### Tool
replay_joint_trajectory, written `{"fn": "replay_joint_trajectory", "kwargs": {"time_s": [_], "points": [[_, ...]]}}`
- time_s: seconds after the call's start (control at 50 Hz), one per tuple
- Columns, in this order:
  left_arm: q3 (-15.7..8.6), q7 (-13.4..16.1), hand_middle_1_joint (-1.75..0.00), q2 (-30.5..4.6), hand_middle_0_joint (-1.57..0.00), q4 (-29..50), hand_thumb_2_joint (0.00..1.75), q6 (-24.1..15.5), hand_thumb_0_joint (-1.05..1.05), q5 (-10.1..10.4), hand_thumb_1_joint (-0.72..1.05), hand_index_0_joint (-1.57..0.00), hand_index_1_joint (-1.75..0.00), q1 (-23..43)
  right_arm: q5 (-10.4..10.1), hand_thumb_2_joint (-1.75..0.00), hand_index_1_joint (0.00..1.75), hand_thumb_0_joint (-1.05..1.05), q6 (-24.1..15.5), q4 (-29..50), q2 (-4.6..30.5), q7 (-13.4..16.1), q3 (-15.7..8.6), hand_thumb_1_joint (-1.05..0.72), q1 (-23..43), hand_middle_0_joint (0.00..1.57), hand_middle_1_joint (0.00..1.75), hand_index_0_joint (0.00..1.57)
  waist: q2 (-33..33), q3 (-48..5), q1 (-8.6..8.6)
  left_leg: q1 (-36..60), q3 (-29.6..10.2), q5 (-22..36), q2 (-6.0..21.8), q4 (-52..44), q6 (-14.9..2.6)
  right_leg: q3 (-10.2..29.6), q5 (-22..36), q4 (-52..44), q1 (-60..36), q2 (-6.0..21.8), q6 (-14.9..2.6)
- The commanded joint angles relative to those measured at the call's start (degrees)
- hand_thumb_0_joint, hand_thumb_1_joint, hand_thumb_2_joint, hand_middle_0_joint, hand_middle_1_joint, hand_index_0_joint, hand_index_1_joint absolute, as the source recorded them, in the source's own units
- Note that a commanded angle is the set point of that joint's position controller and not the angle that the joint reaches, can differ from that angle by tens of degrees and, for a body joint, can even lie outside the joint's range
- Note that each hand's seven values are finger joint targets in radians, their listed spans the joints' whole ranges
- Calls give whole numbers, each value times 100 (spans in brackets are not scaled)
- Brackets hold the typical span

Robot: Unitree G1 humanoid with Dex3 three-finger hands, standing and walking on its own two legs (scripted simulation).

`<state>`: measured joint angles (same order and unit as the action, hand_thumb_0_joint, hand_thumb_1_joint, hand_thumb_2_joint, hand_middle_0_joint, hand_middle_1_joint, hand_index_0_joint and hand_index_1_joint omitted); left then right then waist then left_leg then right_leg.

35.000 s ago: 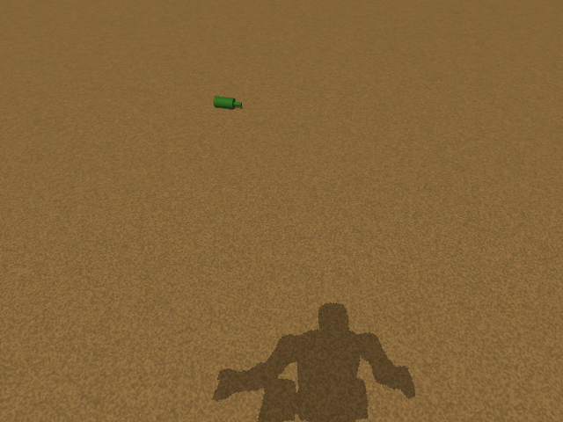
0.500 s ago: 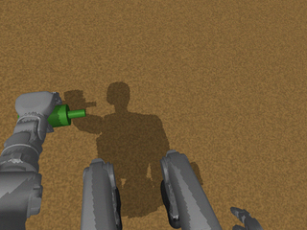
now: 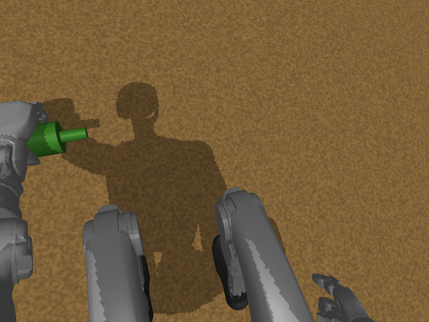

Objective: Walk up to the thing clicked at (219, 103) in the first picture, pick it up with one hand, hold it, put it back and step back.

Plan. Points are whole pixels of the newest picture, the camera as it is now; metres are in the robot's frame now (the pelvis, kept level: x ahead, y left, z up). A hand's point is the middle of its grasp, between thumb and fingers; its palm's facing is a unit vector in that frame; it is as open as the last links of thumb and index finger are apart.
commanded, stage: crouch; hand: left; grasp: from above
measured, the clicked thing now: (40, 140) +0.46 +0.29 -0.20
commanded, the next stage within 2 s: lower in 0.50 s
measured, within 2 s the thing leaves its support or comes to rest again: neither
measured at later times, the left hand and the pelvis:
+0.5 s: hand (32, 142) +0.46 +0.31 -0.21, palm faces -0.45 -0.06 -0.89, open 9.1 cm; pelvis -0.01 +0.00 -0.05, yaw -2 degrees
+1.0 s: hand (42, 147) +0.47 +0.31 -0.27, palm faces -0.46 -0.08 -0.88, open 9.1 cm; pelvis +0.00 +0.00 -0.08, yaw -4 degrees
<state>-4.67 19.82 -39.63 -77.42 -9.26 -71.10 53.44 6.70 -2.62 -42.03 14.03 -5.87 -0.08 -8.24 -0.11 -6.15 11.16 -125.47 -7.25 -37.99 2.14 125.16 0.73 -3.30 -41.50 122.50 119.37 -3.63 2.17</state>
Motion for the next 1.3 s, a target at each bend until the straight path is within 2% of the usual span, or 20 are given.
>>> {"fn": "replay_joint_trajectory", "kwargs": {"time_s": [0.0, 0.06, 0.1, 0.14, 0.18, 0.22, 0.34, 0.62, 0.64, 0.66, 0.72, 0.74, 0.82, 0.86, 0.94, 1.0, 1.14, 1.16, 1.24, 1.28], "points": [[-202, 251, -62, -1573, -105, 658, 54, -66, 0, 41, 81, -113, -54, 1944, 0, -90, 30, 0, 21, 52, 1298, 7, -339, -90, -1306, 20, 30, 20, -1471, -4003, 58, 3308, 414, 1337, -46, -964, -224, -383, 1715, -1176, -1591, -58, -400], [-304, 282, -61, -1850, -107, 696, 55, -116, 0, 13, 83, -114, -54, 2169, 31, -90, 30, 0, 32, 55, 1345, 7, -271, -90, -1290, 20, 30, 20, -1617, -4044, 68, 3203, 406, 1226, -37, -830, -217, -424, 1628, -1043, -1517, -78, -402], [-247, 291, -63, -1784, -107, 531, 54, -111, 0, -12, 84, -115, -55, 2097, 46, -90, 30, 0, 44, 41, 1352, 7, -238, -90, -1256, 20, 30, 20, -1624, -3928, 58, 3180, 376, 1127, -28, -798, -209, -468, 1526, -972, -1326, -94, -419], [-242, 291, -62, -1792, -109, 489, 56, -136, 0, 4, 85, -116, -55, 2224, 70, -90, 30, 0, 35, 43, 1409, -5, -176, -90, -1294, 20, 30, 20, -1644, -3780, 175, 3033, 346, 1035, -26, -750, -200, -507, 1499, -886, -1281, -76, -406], [-331, 316, -62, -2075, -109, 522, 55, -155, 0, -8, 85, -116, -55, 2330, 66, -90, 30, 0, 42, 50, 1430, 7, -152, -90, -1228, 20, 30, 20, -1805, -3845, 103, 2983, 363, 952, -26, -682, -189, -522, 1433, -796, -1225, -91, -425], [-239, 300, -64, -1969, -108, 393, 55, -162, 0, -14, 85, -115, -56, 2251, 81, -90, 30, 0, 46, 45, 1425, -5, -100, -90, -1228, 20, 30, 20, -1654, -3775, 171, 2819, 370, 899, -25, -591, -205, -543, 1404, -788, -1261, -114, -407], [-310, 312, -62, -2258, -110, 345, 54, -187, 0, -42, 86, -117, -55, 2396, 104, -90, 30, 0, 65, 36, 1479, 18, 24, -90, -1202, 20, 30, 20, -1740, -3786, 161, 2611, 394, 909, -25, -401, -211, -585, 1423, -644, -1246, -147, -397], [-265, 273, -58, -2406, -114, 282, 58, -259, 0, -39, 83, -118, -54, 2371, 133, -90, 30, 0, 117, 73, 1565, 5, 188, -90, -1108, 20, 30, 20, -1864, -3530, 261, 2373, 298, 795, -30, -179, -183, -718, 1371, -357, -1026, -166, -395], [-182, 273, -57, -2312, -114, -16, 57, -239, 0, -42, 82, -118, -53, 2187, 126, -90, 30, 0, 117, 53, 1549, 1, 213, -91, -1067, 20, 30, 20, -1801, -3356, 241, 2304, 303, 817, -26, -150, -185, -713, 1393, -319, -956, -175, -402], [-107, 266, -57, -2194, -115, -108, 59, -249, 0, -25, 82, -118, -54, 2175, 153, -90, 30, 0, 110, 64, 1543, -6, 232, -90, -1068, 20, 30, 20, -1655, -3239, 349, 2247, 275, 798, -12, -92, -205, -737, 1397, -340, -910, -192, -390], [-292, 341, -56, -2542, -115, 79, 59, -354, 0, -24, 82, -118, -53, 2368, 201, -90, 30, 0, 101, 68, 1586, -6, 302, -90, -1109, 20, 30, 20, -1682, -3447, 348, 2177, 287, 1052, -13, 86, -222, -717, 1664, -296, -1209, -193, -328], [-271, 352, -55, -2517, -116, -116, 60, -351, 0, -49, 82, -119, -53, 2167, 207, -90, 30, 0, 106, 55, 1568, -10, 318, -90, -1066, 20, 30, 20, -1662, -3395, 295, 2139, 291, 1073, -11, 100, -222, -707, 1679, -269, -1225, -206, -329], [-237, 445, -57, -2505, -118, -167, 60, -441, 0, -83, 85, -120, -55, 2314, 262, -90, 30, 0, 66, 53, 1605, -34, 374, -91, -1040, 20, 30, 20, -1831, -3195, 437, 2197, 216, 1032, 9, 165, -191, -792, 1630, -143, -984, -217, -352], [-399, 529, -57, -2714, -118, -21, 58, -491, 0, -134, 87, -121, -54, 2344, 300, -90, 30, 0, 55, 92, 1652, -33, 388, -91, -1010, 20, 30, 20, -1969, -3429, 379, 2351, 191, 1084, 16, 202, -175, -831, 1645, -106, -1002, -232, -347], [-417, 663, -56, -2708, -121, -149, 59, -469, 0, -164, 90, -124, -53, 2287, 344, -90, 30, 0, 16, 99, 1678, -62, 434, -91, -991, 20, 30, 20, -2010, -3210, 433, 2200, 192, 1012, 27, 276, -177, -853, 1622, -58, -960, -237, -342], [-519, 743, -58, -2815, -120, 9, 59, -423, 0, -199, 91, -124, -54, 2288, 391, -90, 30, 0, -23, 125, 1710, -79, 446, -91, -1014, 20, 30, 20, -2237, -3416, 401, 2448, 157, 1175, 43, 292, -155, -906, 1743, 39, -963, -240, -348], [-393, 835, -55, -2722, -116, -562, 62, -315, 0, -173, 84, -119, -52, 2023, 426, -90, 30, 0, -86, 108, 1761, -116, 544, -90, -927, 20, 30, 20, -2018, -2926, 517, 2102, 105, 968, 59, 392, -171, -956, 1624, 83, -804, -273, -346], [-441, 856, -55, -2856, -117, -284, 63, -344, 0, -165, 85, -120, -52, 2314, 443, -90, 30, 0, -93, 137, 1787, -114, 576, -90, -915, 20, 30, 20, -2169, -3023, 571, 2136, 86, 974, 64, 371, -157, -984, 1626, 102, -838, -271, -350], [-357, 886, -55, -2760, -118, -573, 62, -346, 0, -167, 87, -121, -52, 2089, 456, -90, 30, 0, -165, 169, 1820, -138, 638, -90, -892, 20, 30, 20, -2106, -2915, 646, 2174, 32, 1060, 77, 443, -151, -1028, 1700, 165, -820, -291, -352], [-434, 934, -54, -2897, -119, -609, 64, -377, 0, -127, 86, -121, -52, 2088, 466, -90, 30, 0, -190, 195, 1852, -141, 674, -90, -898, 20, 30, 20, -1982, -2884, 647, 2008, 40, 1026, 76, 494, -178, -1015, 1724, 108, -960, -296, -322]]}}
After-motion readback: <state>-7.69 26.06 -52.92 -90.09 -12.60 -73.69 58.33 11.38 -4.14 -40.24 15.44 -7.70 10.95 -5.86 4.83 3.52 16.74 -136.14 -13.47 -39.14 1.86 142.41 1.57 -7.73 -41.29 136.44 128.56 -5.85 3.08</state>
